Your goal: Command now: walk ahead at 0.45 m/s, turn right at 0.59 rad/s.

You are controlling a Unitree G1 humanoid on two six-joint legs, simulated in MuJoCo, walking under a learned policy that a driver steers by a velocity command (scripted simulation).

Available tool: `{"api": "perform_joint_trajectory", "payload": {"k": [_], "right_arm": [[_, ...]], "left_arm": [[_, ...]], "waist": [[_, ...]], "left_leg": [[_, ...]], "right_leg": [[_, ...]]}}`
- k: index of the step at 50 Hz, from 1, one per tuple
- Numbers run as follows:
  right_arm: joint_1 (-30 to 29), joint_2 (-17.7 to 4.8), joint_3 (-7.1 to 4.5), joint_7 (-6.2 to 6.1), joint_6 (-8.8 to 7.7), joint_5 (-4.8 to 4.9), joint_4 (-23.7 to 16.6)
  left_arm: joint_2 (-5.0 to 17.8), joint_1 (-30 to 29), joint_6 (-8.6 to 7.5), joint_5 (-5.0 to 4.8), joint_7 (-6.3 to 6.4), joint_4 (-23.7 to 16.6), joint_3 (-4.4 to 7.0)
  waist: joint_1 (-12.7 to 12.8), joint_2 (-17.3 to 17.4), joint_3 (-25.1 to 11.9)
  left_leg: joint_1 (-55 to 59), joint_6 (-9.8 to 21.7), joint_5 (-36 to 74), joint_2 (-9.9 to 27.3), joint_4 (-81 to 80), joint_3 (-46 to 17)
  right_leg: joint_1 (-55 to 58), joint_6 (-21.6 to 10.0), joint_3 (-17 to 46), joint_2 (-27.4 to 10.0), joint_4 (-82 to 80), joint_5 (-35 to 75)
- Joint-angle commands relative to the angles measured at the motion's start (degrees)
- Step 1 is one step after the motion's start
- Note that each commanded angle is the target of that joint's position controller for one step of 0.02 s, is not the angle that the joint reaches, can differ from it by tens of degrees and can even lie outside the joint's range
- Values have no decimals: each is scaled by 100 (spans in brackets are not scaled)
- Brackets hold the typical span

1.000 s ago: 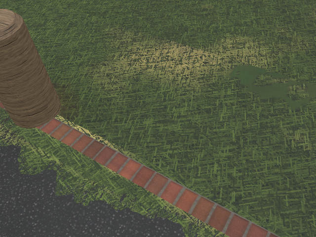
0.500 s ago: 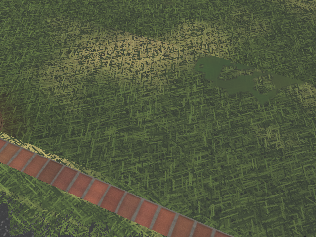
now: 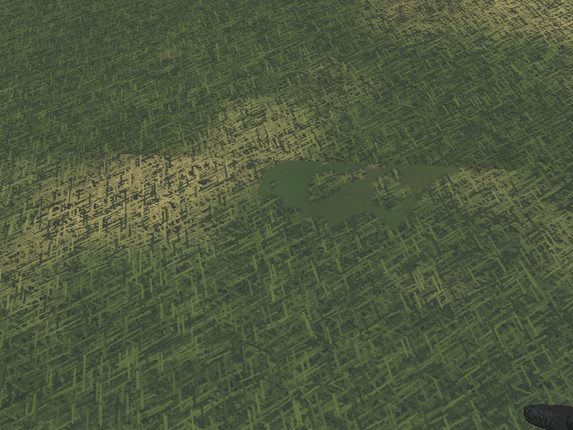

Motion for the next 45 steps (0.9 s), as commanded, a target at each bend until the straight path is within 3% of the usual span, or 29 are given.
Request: {"api": "perform_joint_trajectory", "payload": {"k": [1,4,8,9,10,11,12,13,14,15,16,17,19,21,26,30,33,34,35,36,37,38,39,40,41,42,45], "right_arm": [[-1070,-173,16,33,-105,36,-625],[-1297,-204,36,73,-156,53,-787],[-684,-519,-80,51,-250,65,-695],[-120,-667,-169,6,-267,52,-549],[711,-883,-271,-45,-272,20,-378],[1749,-1244,-325,-107,-235,-79,-307],[1874,-1462,-354,-40,-181,-135,-165],[1550,-799,-200,-39,-169,-25,-270],[1249,-488,-126,-90,-130,13,-307],[1021,-434,-100,-109,-109,-25,-284],[921,-332,-85,-124,-99,-71,-217],[883,-309,-71,-153,-128,-125,-170],[893,-291,-84,-175,-201,-61,-61],[934,-430,-124,-187,-238,-11,41],[986,-675,-155,-213,-158,-11,91],[1458,-894,-183,-229,-25,80,235],[1616,-1128,-224,-245,95,169,320],[1600,-1203,-234,-260,140,177,328],[1531,-1133,-188,-282,175,176,329],[1606,-848,-49,-295,145,61,275],[2314,-11,233,-196,42,-88,46],[1880,-603,124,-133,-91,138,187],[1234,-846,33,-101,-134,361,-49],[1073,-700,77,-117,-155,344,-101],[1028,-657,66,-136,-132,229,-45],[1211,-658,36,-137,-50,205,41],[1512,-370,58,-171,191,183,195]], "left_arm": [[1172,52,-50,-24,87,-269,358],[1193,149,-15,-80,90,-149,389],[1258,-127,56,-68,112,-131,445],[1187,-259,75,-46,102,-170,419],[1013,-379,79,4,72,-246,348],[613,-297,73,158,56,-402,196],[159,673,-2,-119,31,-526,88],[859,396,-17,-245,42,-322,209],[1147,-276,-11,-223,27,-407,290],[1114,-591,-4,-144,43,-428,291],[1047,-806,-5,-63,25,-481,307],[930,-755,24,-88,-14,-498,301],[692,-821,93,-123,-47,-557,253],[570,-1107,132,-86,-60,-718,204],[468,-1773,39,-72,-239,-916,115],[398,-2504,11,-80,-397,-1192,67],[617,-2397,12,-31,-436,-1292,174],[803,-1949,24,-4,-429,-1200,277],[1040,-1060,44,-11,-383,-938,431],[1385,-150,107,-12,-278,-708,578],[2009,-231,79,-6,-224,-708,624],[1445,-62,3,29,-256,-864,468],[1220,-336,-72,91,-288,-767,373],[1109,-644,-121,67,-292,-692,340],[921,-945,-158,80,-293,-659,291],[751,-1161,-208,124,-285,-672,237],[715,-1349,-382,137,-263,-517,249]], "waist": [[106,-919,200],[182,-915,346],[-157,-1181,197],[-447,-1204,-105],[-853,-1082,-744],[-1141,-222,-1887],[-505,2100,-2535],[-647,1236,-1763],[-730,684,-985],[-618,169,-582],[-543,115,-328],[-422,282,-292],[-382,346,-161],[-381,194,38],[-579,40,189],[-843,-26,360],[-560,169,141],[-246,242,-162],[278,152,-617],[683,-226,-1144],[-51,-1776,-1861],[425,-1062,-2574],[456,-860,-1625],[209,-609,-1042],[14,-504,-702],[-190,-567,-553],[-431,-539,-306]], "left_leg": [[-342,-130,511,-173,-759,83],[-158,-82,522,-189,-1142,17],[803,145,40,-230,-1351,38],[1560,275,0,-337,-1504,182],[2865,486,113,-86,-1473,48],[4722,816,-488,1053,-1248,-1213],[6028,1643,-1910,2242,-2281,-4247],[5462,1459,-2780,2103,-2652,-4152],[4636,1262,-2507,1913,-2682,-3041],[3843,1186,-1638,1696,-2725,-2283],[3309,1168,-1030,1490,-2824,-1768],[3000,1145,-716,1375,-2957,-1370],[2813,1250,-325,1337,-3205,-869],[2769,1336,132,1419,-3367,-507],[2972,1187,884,1183,-3431,598],[3493,1033,1246,1303,-3293,980],[3969,940,3242,1451,-2582,1142],[4006,881,3994,1422,-1885,1232],[3605,738,4168,1273,-831,1403],[2296,548,2684,1080,687,1400],[-4,204,-2551,28,2912,1132],[-370,262,-3044,-91,3681,-109],[-813,324,-2642,140,3763,-164],[-745,367,-2155,414,3321,-168],[-533,337,-1834,588,2927,-166],[-161,296,-1557,706,2745,-240],[124,102,-1113,692,2400,-288]], "right_leg": [[95,-789,994,-1029,-564,983],[51,-761,1199,-1123,-376,960],[90,-575,1464,-1250,126,1779],[21,-460,1358,-1051,673,2562],[-390,-243,1114,-672,1773,2797],[-1435,-21,795,-197,3595,1173],[-3322,275,589,467,5386,-2073],[-3873,287,737,14,5992,-1729],[-3973,265,479,-230,5934,-1180],[-3687,255,323,-490,5740,-767],[-3503,230,314,-647,5476,-536],[-3218,206,322,-780,5337,-381],[-3243,210,196,-862,5097,-331],[-3567,258,146,-917,4699,-144],[-3513,271,-233,-818,3134,1298],[-3340,128,-636,-611,2152,1472],[-2723,-170,-898,-174,1808,714],[-2083,-319,-998,40,1694,536],[-791,-509,-1062,261,1341,889],[982,-724,-279,-226,1427,1101],[2703,-1722,2916,-1988,979,276],[2740,-1888,3938,-2378,292,-70],[2096,-1578,2864,-2180,192,454],[1275,-1355,2013,-1921,156,1018],[613,-1199,1450,-1705,20,1376],[137,-1110,1034,-1550,-208,1548],[-483,-1109,356,-1505,-772,1682]]}}
Keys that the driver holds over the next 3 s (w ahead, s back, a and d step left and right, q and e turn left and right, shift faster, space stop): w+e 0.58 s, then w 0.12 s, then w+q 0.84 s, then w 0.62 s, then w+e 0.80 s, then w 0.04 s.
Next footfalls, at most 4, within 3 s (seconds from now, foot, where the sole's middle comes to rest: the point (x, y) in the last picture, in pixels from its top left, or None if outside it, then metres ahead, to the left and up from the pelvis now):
0.20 left None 0.31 0.14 -0.79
0.72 right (436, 413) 0.52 -0.20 -0.79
1.28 left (369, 264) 0.93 -0.06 -0.79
1.70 right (442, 201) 1.15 -0.29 -0.79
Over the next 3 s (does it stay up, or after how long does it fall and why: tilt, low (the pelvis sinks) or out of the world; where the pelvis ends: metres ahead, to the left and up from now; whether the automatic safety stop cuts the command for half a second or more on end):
stays up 1.74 -0.18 -0.15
